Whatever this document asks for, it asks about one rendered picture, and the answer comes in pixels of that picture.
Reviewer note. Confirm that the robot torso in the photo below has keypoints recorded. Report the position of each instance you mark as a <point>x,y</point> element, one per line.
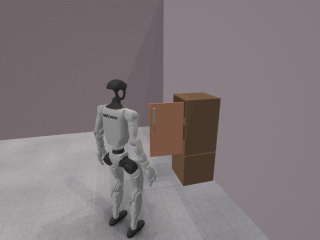
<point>116,132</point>

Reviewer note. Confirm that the left robot upper arm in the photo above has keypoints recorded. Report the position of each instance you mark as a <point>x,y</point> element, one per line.
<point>99,120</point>

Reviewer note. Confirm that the robot left hand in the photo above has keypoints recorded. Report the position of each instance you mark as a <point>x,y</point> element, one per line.
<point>100,154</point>

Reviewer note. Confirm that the left robot shin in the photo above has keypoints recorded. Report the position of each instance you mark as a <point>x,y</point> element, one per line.
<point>116,198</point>

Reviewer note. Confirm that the right robot upper arm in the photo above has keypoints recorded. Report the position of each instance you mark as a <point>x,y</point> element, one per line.
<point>132,119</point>

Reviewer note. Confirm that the handle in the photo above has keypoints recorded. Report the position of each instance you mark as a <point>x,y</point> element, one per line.
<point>154,116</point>

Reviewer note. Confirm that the cupboard door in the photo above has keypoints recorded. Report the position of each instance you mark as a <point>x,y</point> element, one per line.
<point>166,137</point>

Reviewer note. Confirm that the robot right hand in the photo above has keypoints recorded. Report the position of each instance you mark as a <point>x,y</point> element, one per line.
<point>149,173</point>

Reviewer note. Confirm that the left robot forearm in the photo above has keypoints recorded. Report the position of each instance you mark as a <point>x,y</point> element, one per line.
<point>100,142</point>

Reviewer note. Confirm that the right robot forearm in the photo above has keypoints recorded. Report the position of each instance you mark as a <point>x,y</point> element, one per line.
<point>142,157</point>

